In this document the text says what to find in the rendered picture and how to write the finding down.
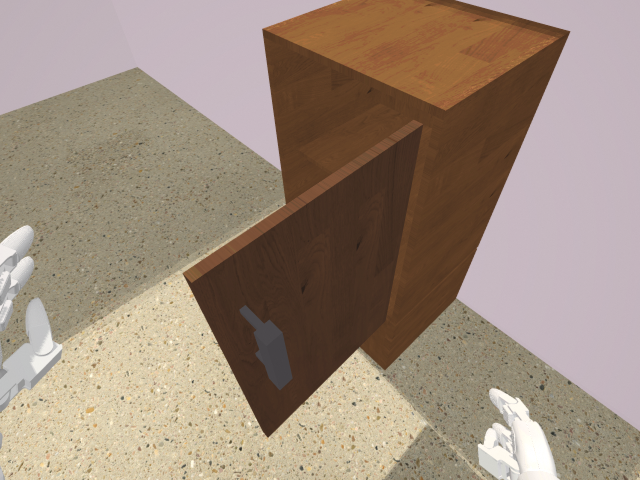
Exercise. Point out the left robot hand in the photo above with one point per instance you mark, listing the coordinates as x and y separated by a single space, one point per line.
27 365

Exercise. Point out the handle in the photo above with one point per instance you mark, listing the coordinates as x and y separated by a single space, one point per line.
272 350

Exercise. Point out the right robot hand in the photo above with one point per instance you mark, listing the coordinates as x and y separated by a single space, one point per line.
525 447

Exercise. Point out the cupboard door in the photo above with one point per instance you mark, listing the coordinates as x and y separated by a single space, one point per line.
321 268

